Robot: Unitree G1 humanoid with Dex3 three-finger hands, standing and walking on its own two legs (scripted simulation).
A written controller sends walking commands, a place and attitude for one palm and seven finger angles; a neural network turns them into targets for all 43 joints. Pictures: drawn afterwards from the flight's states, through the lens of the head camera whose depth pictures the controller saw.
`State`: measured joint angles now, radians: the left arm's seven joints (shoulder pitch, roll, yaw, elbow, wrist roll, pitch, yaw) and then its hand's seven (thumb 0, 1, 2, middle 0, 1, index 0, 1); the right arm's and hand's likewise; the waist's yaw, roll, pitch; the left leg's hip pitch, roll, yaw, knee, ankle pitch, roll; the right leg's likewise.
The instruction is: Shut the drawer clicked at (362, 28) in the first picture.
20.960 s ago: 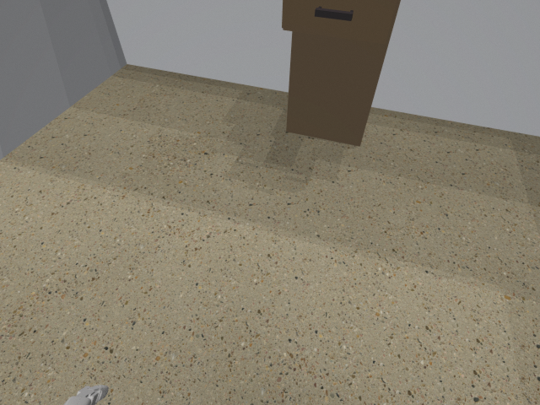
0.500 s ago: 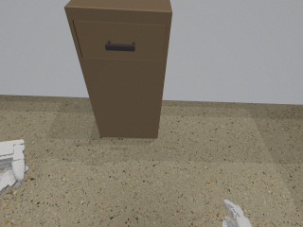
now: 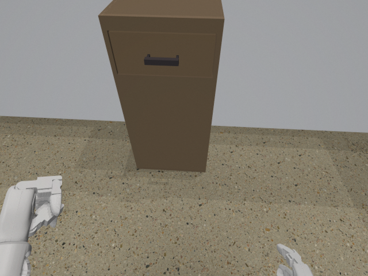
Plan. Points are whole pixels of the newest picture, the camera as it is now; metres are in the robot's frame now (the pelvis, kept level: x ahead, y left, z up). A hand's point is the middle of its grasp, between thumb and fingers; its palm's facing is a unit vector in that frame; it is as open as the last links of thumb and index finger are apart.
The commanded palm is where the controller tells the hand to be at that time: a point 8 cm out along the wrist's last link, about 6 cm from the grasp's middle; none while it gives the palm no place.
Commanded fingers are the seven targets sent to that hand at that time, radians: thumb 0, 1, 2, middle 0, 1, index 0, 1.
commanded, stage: let the arm hang, fingers relaxed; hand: left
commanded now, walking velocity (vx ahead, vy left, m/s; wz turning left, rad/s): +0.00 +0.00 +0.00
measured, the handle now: (162, 59) +0.88 +0.15 +0.05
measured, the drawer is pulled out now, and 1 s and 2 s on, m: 0.00 0.00 0.00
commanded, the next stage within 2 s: look to check the result in 1.04 s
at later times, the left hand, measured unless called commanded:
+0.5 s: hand out of the picture -0.04 +0.20 -0.16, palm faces +0.03 -0.97 -0.25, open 5.1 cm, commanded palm none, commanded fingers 0.00 0.90 0.90 -0.24 -0.34 -0.24 -0.34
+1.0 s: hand out of the picture +0.02 +0.15 -0.17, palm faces +0.04 -0.98 -0.19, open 7.3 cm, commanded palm none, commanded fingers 0.00 0.90 0.90 -0.20 -0.30 -0.20 -0.30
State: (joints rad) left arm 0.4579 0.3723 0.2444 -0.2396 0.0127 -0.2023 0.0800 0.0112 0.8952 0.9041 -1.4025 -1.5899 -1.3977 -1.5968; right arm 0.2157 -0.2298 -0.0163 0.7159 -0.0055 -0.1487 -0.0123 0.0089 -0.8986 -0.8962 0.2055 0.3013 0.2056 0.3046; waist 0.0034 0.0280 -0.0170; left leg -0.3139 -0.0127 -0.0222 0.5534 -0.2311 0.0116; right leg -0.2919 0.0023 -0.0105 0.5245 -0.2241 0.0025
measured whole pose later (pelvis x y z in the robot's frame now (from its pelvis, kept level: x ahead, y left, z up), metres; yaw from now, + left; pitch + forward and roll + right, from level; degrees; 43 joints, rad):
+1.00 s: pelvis +0.01 -0.02 +0.01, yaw +0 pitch -2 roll +0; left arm 0.25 0.14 0.01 1.13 0.01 0.00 0.03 0.01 0.92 0.90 -0.20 -0.30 -0.20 -0.31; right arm 0.31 -0.12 -0.02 1.12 -0.02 0.01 -0.03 0.00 -0.90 -0.90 0.20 0.30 0.20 0.30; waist -0.01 0.02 0.04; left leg -0.22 0.00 -0.03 0.45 -0.21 -0.01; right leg -0.20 0.01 -0.02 0.45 -0.21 -0.02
